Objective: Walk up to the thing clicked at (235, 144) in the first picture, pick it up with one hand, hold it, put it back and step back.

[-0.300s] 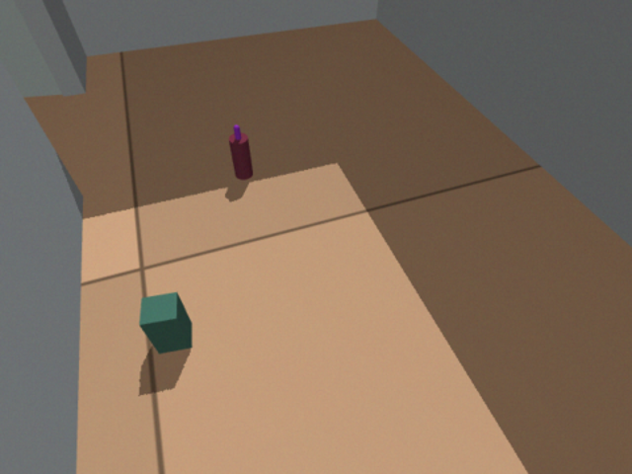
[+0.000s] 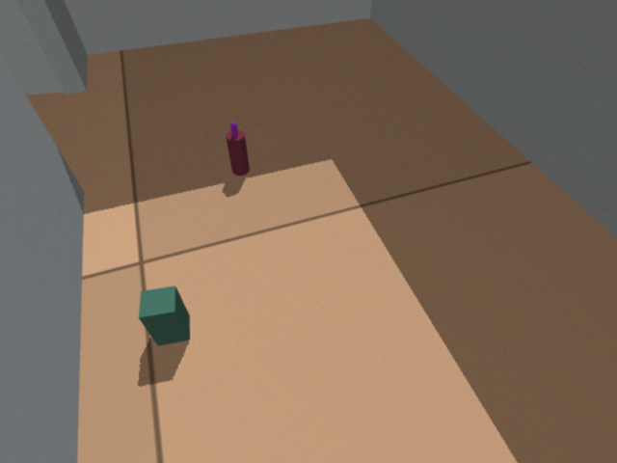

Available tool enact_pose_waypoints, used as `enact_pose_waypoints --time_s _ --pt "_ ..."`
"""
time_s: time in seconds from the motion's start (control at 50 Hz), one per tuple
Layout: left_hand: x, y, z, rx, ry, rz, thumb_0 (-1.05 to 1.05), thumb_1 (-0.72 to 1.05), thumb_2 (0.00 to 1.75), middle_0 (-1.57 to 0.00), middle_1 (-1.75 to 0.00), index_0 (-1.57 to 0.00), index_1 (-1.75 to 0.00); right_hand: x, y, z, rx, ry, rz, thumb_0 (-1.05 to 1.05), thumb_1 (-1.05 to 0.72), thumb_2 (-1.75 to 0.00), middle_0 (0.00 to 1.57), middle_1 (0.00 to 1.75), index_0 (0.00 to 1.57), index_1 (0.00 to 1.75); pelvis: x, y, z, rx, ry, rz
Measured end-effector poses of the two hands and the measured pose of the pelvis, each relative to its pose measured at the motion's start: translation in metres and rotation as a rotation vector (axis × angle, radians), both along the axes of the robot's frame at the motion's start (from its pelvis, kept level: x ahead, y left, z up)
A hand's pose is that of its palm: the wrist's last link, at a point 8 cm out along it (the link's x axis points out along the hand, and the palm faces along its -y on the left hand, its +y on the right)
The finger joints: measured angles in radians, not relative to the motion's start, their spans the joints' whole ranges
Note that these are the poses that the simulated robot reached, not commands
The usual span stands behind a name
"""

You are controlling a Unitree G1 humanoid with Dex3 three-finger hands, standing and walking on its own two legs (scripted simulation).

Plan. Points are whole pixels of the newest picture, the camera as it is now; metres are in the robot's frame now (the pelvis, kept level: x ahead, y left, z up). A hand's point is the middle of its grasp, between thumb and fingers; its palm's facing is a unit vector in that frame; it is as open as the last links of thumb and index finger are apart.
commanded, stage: stand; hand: left
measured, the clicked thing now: (237, 147) +1.52 +0.34 -0.65
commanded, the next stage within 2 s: walk up in 0.82 s
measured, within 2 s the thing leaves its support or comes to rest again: neither
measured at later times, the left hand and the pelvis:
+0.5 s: hand out of the picture +0.08 +0.25 -0.16, palm faces -0.03 -0.94 -0.34, open 7.4 cm; pelvis +0.00 +0.00 +0.00, yaw +0 degrees
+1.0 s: hand out of the picture +0.07 +0.29 -0.15, palm faces +0.05 -0.93 -0.36, open 7.4 cm; pelvis +0.02 +0.01 -0.01, yaw +3 degrees
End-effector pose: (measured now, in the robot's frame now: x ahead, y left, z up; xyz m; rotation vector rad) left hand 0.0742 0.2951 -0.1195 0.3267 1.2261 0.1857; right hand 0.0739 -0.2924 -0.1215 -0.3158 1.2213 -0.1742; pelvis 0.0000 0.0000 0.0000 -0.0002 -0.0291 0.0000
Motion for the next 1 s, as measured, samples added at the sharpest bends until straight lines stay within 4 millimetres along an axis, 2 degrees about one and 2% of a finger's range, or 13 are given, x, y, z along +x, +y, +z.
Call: enact_pose_waypoints --time_s 0.84,0.94,1.0 --pt "-0.004 0.003 0.001 -0.004 0.006 0.011 0.0 0.9 0.89 -0.21 -0.3 -0.2 -0.3 0.001 -0.001 0.001 0.002 0.0 0.001 0.01 -0.9 -0.9 0.21 0.3 0.2 0.3 0.003 0.001 0.0 0.0 -0.002 0.004" --pt "-0.005 0.017 0.004 -0.004 -0.051 0.031 0.0 0.9 0.89 -0.21 -0.3 -0.21 -0.3 0.006 -0.012 0.001 -0.004 0.0 0.028 0.01 -0.9 -0.9 0.21 0.3 0.2 0.3 0.014 0.003 -0.006 -0.01 0.019 0.036" --pt "-0.015 0.034 0.006 0.017 -0.059 0.065 0.0 0.9 0.89 -0.21 -0.3 -0.21 -0.3 0.024 -0.013 0.004 -0.032 0.02 0.063 0.01 -0.9 -0.9 0.21 0.3 0.2 0.3 0.023 0.011 -0.007 -0.011 0.012 0.055"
